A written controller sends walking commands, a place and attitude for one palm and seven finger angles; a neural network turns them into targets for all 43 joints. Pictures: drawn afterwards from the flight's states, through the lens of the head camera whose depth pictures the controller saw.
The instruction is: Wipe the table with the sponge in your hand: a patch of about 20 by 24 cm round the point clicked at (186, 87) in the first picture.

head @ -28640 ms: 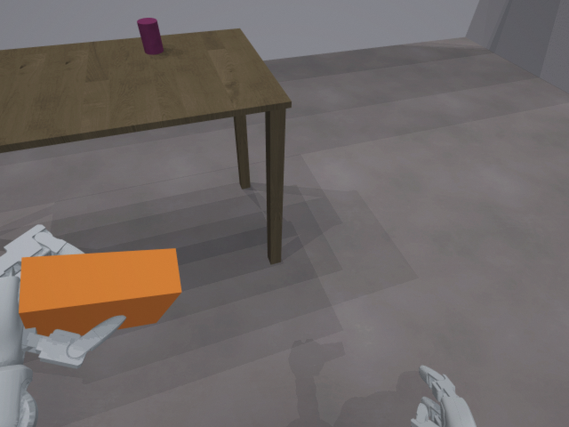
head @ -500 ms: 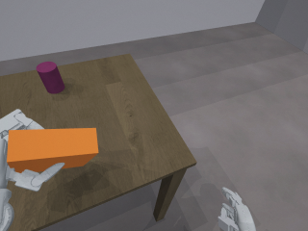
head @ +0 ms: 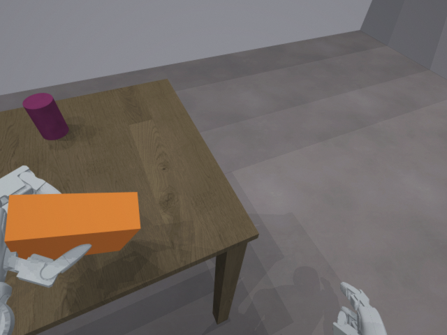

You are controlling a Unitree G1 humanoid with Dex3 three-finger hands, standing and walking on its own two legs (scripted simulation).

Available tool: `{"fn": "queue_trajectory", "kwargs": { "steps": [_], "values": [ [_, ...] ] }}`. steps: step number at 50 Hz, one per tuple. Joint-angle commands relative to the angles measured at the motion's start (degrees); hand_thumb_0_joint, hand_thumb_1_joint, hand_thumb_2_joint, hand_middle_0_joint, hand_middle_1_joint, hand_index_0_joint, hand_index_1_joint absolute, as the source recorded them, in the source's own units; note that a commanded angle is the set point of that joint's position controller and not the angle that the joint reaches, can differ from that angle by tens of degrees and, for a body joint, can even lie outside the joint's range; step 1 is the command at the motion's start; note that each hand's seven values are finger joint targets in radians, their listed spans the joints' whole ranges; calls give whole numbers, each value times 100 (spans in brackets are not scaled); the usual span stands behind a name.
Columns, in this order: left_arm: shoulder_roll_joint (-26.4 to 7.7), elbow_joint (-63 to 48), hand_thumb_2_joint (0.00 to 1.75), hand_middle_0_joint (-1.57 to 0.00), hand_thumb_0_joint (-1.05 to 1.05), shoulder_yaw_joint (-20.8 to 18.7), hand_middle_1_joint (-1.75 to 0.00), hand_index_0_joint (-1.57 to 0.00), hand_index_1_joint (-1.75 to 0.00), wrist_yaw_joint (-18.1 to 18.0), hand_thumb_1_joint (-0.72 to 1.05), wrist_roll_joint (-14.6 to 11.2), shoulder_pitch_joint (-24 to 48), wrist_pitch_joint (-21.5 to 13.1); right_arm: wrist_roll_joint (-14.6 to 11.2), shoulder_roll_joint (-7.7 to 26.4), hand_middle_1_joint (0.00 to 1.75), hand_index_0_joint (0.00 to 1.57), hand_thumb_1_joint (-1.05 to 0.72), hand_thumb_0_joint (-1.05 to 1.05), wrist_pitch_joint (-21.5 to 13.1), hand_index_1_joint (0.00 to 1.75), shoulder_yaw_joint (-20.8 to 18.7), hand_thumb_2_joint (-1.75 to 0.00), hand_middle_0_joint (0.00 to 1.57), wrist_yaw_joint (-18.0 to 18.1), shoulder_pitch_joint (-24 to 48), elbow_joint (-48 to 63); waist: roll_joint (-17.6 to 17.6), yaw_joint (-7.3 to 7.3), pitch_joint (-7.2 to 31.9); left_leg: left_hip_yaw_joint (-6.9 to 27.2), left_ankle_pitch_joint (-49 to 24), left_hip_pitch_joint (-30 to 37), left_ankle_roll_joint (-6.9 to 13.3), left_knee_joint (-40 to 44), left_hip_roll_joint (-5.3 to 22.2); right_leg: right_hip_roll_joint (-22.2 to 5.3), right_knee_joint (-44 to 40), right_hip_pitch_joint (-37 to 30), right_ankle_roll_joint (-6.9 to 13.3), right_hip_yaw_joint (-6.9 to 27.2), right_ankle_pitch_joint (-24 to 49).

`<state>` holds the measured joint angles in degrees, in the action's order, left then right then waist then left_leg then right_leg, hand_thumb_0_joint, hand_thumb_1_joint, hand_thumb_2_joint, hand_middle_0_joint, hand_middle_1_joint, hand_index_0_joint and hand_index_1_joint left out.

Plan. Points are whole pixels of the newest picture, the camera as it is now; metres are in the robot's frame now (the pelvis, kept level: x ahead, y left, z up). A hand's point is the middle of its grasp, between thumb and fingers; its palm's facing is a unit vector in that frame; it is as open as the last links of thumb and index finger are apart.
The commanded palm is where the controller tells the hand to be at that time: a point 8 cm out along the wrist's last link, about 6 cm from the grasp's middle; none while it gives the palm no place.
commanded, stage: shuffle to correct the standing spot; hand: left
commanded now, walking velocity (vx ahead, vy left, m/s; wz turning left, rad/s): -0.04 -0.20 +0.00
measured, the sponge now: (95, 227) +0.23 +0.20 +0.14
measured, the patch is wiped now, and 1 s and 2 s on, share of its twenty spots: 0.00 0.00 0.00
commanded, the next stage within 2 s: none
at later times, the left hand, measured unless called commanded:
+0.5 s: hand (41, 229) +0.21 +0.25 +0.16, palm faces +0.33 -0.86 -0.39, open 9.2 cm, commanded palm +0.15 +0.28 +0.18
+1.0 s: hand (45, 230) +0.21 +0.24 +0.16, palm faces +0.32 -0.86 -0.40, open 9.2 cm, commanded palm +0.15 +0.28 +0.18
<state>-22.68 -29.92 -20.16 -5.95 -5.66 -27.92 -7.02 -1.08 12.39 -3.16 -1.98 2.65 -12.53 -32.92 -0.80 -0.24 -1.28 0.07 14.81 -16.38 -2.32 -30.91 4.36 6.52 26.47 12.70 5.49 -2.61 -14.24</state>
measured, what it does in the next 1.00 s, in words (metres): stands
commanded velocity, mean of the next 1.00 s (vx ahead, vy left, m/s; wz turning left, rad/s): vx -0.03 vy -0.20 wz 0.00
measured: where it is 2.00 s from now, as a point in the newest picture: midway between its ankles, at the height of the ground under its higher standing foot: outside the picture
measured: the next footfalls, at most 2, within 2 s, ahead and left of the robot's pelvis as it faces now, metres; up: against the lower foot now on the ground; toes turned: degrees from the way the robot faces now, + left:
none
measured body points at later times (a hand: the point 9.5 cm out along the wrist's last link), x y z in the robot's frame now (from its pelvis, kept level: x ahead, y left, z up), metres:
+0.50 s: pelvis -0.01 +0.00 +0.00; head +0.01 +0.02 +0.45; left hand +0.19 +0.29 +0.19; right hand +0.17 -0.23 -0.07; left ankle +0.02 +0.15 -0.73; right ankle +0.00 -0.05 -0.73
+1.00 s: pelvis -0.01 +0.00 +0.00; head +0.01 +0.01 +0.45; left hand +0.19 +0.29 +0.19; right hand +0.16 -0.24 -0.08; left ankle +0.02 +0.15 -0.73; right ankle +0.00 -0.05 -0.73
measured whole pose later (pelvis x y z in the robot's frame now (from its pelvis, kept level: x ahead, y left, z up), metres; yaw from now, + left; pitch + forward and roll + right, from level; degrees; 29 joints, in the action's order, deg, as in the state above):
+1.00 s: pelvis -0.01 +0.00 +0.00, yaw +0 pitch +0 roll -1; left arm -23.5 -30.2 -20.4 -5.5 -5.3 -28.1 -6.8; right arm -1.1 11.1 -3.0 -1.1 2.3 -12.4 -32.3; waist -0.4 -0.3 -1.8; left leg 0.0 13.6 -16.0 -2.6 -29.6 4.4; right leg 6.5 25.1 12.3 5.4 -2.7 -13.0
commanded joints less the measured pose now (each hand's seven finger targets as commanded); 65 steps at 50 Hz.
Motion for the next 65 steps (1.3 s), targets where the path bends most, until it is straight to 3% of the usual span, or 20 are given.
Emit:
{"fn": "queue_trajectory", "kwargs": {
  "steps": [1, 3, 6, 11, 13, 18, 21, 27, 29, 32, 33, 42, 43, 45, 49, 51, 54, 57, 60, 65],
  "values": [
    [-1021, -1280, 130, -120, 0, -774, -160, -120, -160, -84, 10, -2, 421, -421, -7, 654, 30, 20, -90, 0, -342, 30, -210, -90, 20, 65, 567, 948, 297, 43, 726, 275, -910, 474, 468, 287, 386, -1082, -609, -66, -576, 877, 1259],
    [-1027, -1336, 130, -120, 0, -743, -160, -120, -160, -80, 10, 1, 455, -427, -26, 654, 30, 20, -90, 0, -360, 30, -198, -90, 20, 61, 594, 931, 546, 26, 753, 360, -1107, 468, 467, 403, 434, -1046, -500, -155, -532, 795, 1342],
    [-1024, -1259, 130, -120, 0, -780, -160, -120, -160, -45, 10, 15, 357, -426, 5, 663, 30, 20, -90, 0, -347, 30, -212, -90, 20, 51, 526, 971, 428, 56, 803, 384, -1135, 375, 494, 410, 544, -973, -486, -295, -613, 717, 1285],
    [-1015, -1282, 130, -120, 0, -794, -160, -120, -160, -12, 10, -18, 313, -402, -1, 653, 30, 20, -90, 0, -340, 30, -225, -90, 20, 34, 475, 978, 186, 32, 891, 225, -780, 475, 435, 189, 386, -1095, -619, -184, -536, 901, 1333],
    [-1040, -1303, 130, -120, 0, -785, -160, -120, -160, -34, 10, -20, 329, -385, -20, 629, 30, 20, -90, 0, -349, 30, -207, -90, 20, 40, 505, 942, 281, 7, 822, 211, -607, 535, 418, 186, 307, -1154, -679, -26, -457, 995, 1229],
    [-1040, -1337, 130, -120, 0, -745, -160, -120, -160, -52, 10, -4, 428, -387, -10, 621, 30, 20, -90, 0, -361, 30, -177, -90, 20, 64, 550, 932, 449, -2, 713, 413, -745, 497, 450, 455, 444, -1053, -564, -1, -431, 873, 1065],
    [-1040, -1306, 130, -120, 0, -771, -160, -120, -160, -28, 10, 23, 481, -408, 15, 633, 30, 20, -90, 0, -352, 30, -178, -90, 20, 60, 554, 965, 586, 30, 665, 521, -767, 341, 510, 616, 632, -936, -518, -133, -544, 766, 914],
    [-951, -1256, 130, -120, 0, -690, -160, -120, -160, -4, 10, 24, 452, -389, -6, 639, 30, 20, -90, 0, -336, 30, -196, -90, 20, 23, 504, 995, 405, 22, 687, 425, -437, 301, 461, 504, 499, -986, -663, -188, -482, 837, 837],
    [-897, -1256, 130, -120, 0, -637, -160, -120, -160, -35, 10, 24, 407, -383, -10, 610, 30, 20, -90, 0, -338, 30, -165, -90, 20, 26, 509, 982, 535, -3, 640, 441, -259, 289, 461, 589, 469, -979, -678, -119, -410, 825, 676],
    [-1031, -1311, 130, -120, 0, -765, -160, -120, -160, -50, 10, 24, 424, -394, 5, 627, 30, 20, -90, 0, -335, 30, -189, -90, 20, 25, 494, 982, 370, 11, 728, 402, -418, 337, 455, 464, 454, -1052, -708, -155, -430, 881, 834],
    [-1033, -1360, 130, -120, 0, -733, -160, -120, -160, -69, 10, 17, 414, -376, -26, 612, 30, 20, -90, 0, -343, 30, -175, -90, 20, 30, 530, 950, 453, -12, 734, 430, -452, 402, 443, 508, 428, -1060, -678, -104, -355, 872, 834],
    [-1011, -1315, 130, -120, 0, -762, -160, -120, -160, -49, 10, 0, 374, -381, -10, 629, 30, 20, -90, 0, -330, 30, -217, -90, 20, 33, 487, 954, 373, -3, 844, 387, -904, 512, 441, 334, 472, -1087, -620, -199, -427, 891, 1305],
    [-992, -1300, 130, -120, 0, -697, -160, -120, -160, -65, 10, 2, 355, -363, -33, 619, 30, 20, -90, 0, -330, 30, -190, -90, 20, 39, 523, 931, 548, -31, 768, 458, -911, 475, 437, 451, 473, -1066, -578, -168, -358, 835, 1202],
    [-965, -1291, 130, -120, 0, -683, -160, -120, -160, -45, 10, 11, 305, -373, -17, 631, 30, 20, -90, 0, -325, 30, -193, -90, 20, 36, 535, 972, 570, -1, 699, 482, -779, 432, 469, 502, 545, -1005, -608, -119, -444, 831, 1048],
    [-954, -1225, 130, -120, 0, -698, -160, -120, -160, -59, 10, 10, 284, -359, -27, 604, 30, 20, -90, 0, -307, 30, -171, -90, 20, 37, 519, 960, 453, -11, 635, 500, -436, 343, 465, 590, 518, -991, -663, -98, -379, 830, 772],
    [-1021, -1203, 130, -120, 0, -769, -160, -120, -160, -58, 10, 14, 324, -358, -12, 618, 30, 20, -90, 0, -292, 30, -179, -90, 20, 34, 515, 964, 340, -2, 586, 440, -176, 278, 470, 529, 485, -1024, -773, -60, -454, 902, 635],
    [-953, -1249, 130, -120, 0, -693, -160, -120, -160, -78, 10, 8, 353, -352, -29, 606, 30, 20, -90, 0, -297, 30, -167, -90, 20, 36, 512, 959, 426, -27, 622, 403, -174, 397, 454, 506, 409, -1056, -788, 14, -361, 943, 637],
    [-1020, -1271, 130, -120, 0, -769, -160, -120, -160, -87, 10, 15, 398, -357, -13, 613, 30, 20, -90, 0, -294, 30, -182, -90, 20, 28, 492, 956, 290, -11, 741, 391, -475, 434, 463, 421, 426, -1091, -768, -131, -425, 948, 916],
    [-992, -1337, 130, -120, 0, -705, -160, -120, -160, -80, 10, 15, 404, -349, -13, 627, 30, 20, -90, 0, -307, 30, -183, -90, 20, 33, 537, 954, 524, -19, 757, 473, -876, 515, 474, 477, 512, -1037, -631, -142, -408, 863, 1152],
    [-1031, -1300, 130, -120, 0, -748, -160, -120, -160, -64, 10, 8, 293, -335, -18, 621, 30, 20, -90, 0, -283, 30, -186, -90, 20, 35, 536, 962, 472, -3, 820, 487, -1222, 549, 480, 444, 600, -1005, -566, -271, -454, 775, 1373]
  ]
}}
